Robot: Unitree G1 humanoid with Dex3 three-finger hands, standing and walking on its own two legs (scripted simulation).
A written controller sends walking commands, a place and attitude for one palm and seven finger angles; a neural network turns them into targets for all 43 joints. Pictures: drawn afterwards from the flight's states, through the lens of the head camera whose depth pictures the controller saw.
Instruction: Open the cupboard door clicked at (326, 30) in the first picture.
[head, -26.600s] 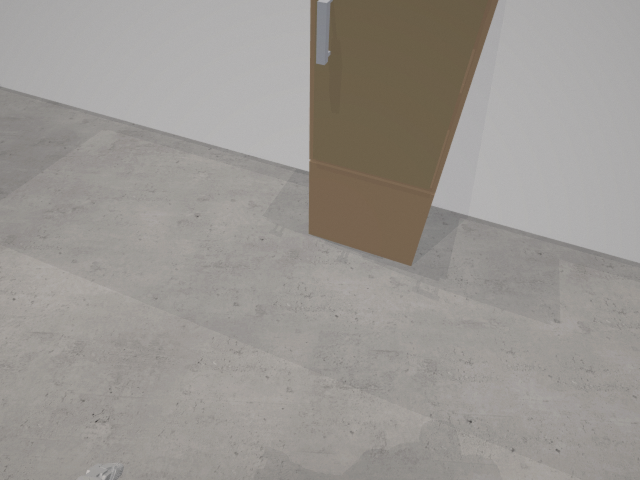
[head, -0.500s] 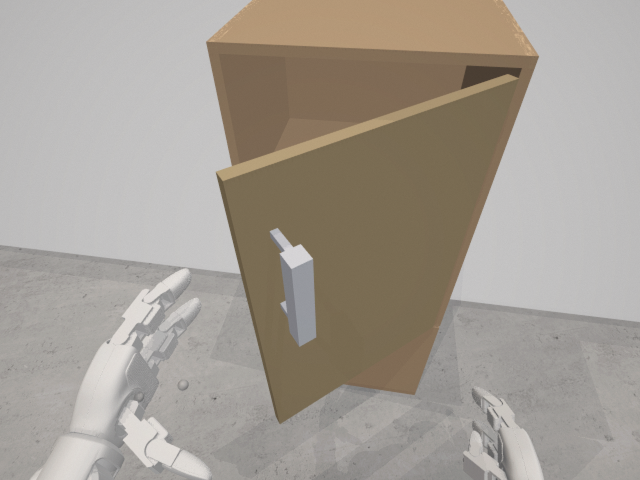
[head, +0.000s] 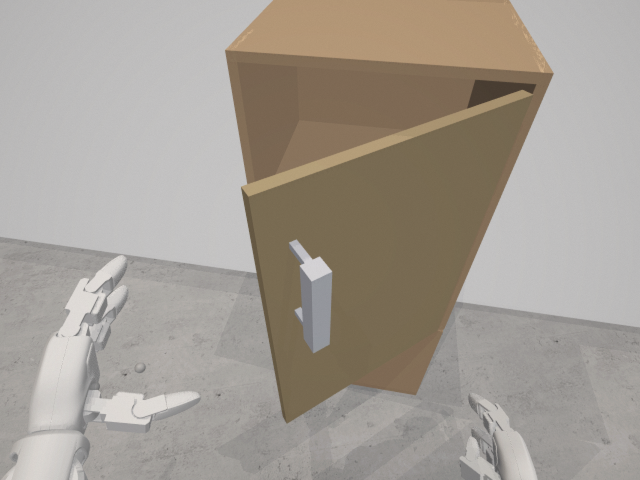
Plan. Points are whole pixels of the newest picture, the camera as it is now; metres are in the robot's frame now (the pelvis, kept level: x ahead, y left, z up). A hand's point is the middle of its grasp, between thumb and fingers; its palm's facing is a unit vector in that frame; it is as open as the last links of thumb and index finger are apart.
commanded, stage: draw the hand back to the body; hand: left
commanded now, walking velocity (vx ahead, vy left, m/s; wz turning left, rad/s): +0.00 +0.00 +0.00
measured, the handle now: (307, 296) +0.31 +0.06 +0.09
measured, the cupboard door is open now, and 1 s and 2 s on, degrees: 42 42 42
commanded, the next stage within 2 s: step back with the hand held close in 0.82 s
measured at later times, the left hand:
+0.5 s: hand (105, 309) +0.23 +0.25 +0.16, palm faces +0.42 -0.81 -0.41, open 8.4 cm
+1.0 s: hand (119, 311) +0.23 +0.23 +0.15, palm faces +0.40 -0.82 -0.42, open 7.4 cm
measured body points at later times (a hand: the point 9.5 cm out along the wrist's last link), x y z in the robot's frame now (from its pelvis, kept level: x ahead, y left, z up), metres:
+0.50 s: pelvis +0.03 -0.01 +0.01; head +0.02 -0.03 +0.45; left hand +0.20 +0.29 +0.18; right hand +0.22 -0.24 -0.08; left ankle +0.03 +0.11 -0.74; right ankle -0.03 -0.12 -0.74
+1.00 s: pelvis +0.03 -0.02 +0.01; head +0.02 -0.04 +0.45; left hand +0.20 +0.27 +0.18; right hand +0.21 -0.25 -0.09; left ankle +0.04 +0.11 -0.74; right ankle -0.03 -0.12 -0.74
